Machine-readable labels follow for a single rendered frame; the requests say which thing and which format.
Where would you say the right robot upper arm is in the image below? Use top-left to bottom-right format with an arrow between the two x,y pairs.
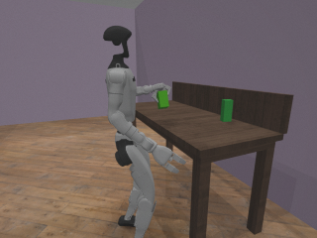
107,68 -> 127,125

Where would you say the table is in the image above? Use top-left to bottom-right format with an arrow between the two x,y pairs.
132,81 -> 294,238

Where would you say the right robot thigh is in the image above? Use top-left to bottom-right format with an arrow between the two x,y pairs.
115,141 -> 156,207

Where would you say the right robot hand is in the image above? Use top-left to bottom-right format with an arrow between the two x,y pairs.
152,145 -> 186,174

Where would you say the robot left forearm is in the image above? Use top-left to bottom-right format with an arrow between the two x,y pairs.
136,85 -> 153,96

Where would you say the left robot hand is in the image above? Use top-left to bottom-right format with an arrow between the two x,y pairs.
152,83 -> 171,103

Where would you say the left robot foot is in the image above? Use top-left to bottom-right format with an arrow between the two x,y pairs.
118,215 -> 136,227

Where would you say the sponge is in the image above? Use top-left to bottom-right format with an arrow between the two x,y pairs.
157,90 -> 169,109

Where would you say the robot right forearm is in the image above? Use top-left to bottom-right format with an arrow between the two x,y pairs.
110,112 -> 158,153

